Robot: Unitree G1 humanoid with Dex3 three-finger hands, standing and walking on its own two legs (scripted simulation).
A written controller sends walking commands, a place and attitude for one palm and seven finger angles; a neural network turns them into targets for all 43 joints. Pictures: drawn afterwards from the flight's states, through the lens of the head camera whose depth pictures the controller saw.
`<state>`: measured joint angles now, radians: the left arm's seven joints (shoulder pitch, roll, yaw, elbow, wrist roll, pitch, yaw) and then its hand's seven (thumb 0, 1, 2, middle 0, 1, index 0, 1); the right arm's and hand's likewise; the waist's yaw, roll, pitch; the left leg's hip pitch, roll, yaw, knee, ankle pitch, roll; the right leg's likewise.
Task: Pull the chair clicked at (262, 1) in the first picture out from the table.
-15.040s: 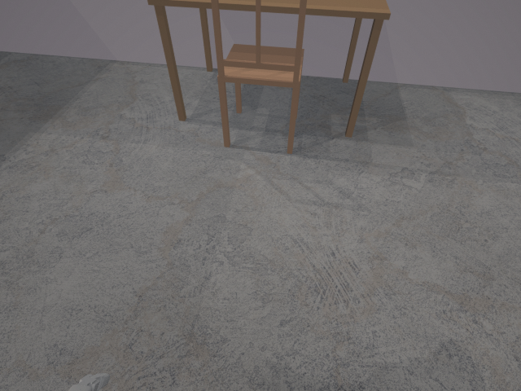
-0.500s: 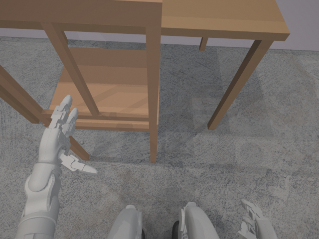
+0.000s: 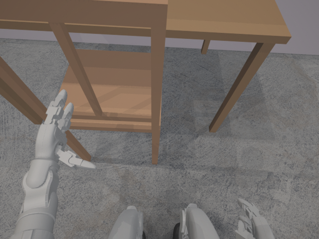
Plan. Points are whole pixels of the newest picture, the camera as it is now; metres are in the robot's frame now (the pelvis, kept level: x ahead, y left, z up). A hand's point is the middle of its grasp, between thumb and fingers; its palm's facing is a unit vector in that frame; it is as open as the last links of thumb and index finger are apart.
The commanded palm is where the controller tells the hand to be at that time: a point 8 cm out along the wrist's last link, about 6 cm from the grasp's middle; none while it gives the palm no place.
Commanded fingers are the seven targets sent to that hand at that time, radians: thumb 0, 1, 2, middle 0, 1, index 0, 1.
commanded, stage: aim the fingers beside a spindle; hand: left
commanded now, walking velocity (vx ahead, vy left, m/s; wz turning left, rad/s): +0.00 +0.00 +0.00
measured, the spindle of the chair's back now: (83, 80) +0.50 +0.22 +0.05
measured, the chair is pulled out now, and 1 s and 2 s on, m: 0.00 0.00 0.00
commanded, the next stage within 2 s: none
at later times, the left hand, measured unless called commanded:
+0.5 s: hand (84, 138) +0.35 +0.19 +0.02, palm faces -0.05 -1.00 -0.05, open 16.9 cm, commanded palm +0.33 +0.24 +0.02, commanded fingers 0.00 -0.50 0.30 -0.06 -0.08 -0.06 -0.08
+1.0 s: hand (88, 141) +0.34 +0.19 +0.01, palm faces -0.03 -1.00 -0.04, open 16.9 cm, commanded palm +0.32 +0.24 +0.02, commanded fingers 0.00 -0.50 0.30 -0.06 -0.08 -0.06 -0.08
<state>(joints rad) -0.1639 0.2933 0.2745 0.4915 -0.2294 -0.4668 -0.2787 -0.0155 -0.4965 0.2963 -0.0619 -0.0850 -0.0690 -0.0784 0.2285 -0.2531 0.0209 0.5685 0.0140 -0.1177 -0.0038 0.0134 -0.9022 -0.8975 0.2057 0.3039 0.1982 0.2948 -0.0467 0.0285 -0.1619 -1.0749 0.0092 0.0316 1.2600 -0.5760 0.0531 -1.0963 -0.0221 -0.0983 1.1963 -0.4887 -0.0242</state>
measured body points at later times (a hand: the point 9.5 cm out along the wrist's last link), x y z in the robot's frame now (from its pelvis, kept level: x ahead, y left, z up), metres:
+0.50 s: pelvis +0.00 +0.00 +0.00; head +0.12 +0.01 +0.43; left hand +0.34 +0.25 +0.03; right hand +0.15 -0.25 -0.11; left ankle +0.01 +0.09 -0.63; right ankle +0.04 -0.11 -0.63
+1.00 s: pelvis +0.00 +0.00 +0.00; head +0.12 +0.01 +0.43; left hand +0.34 +0.24 +0.01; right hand +0.15 -0.25 -0.10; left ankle +0.01 +0.09 -0.63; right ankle +0.04 -0.11 -0.63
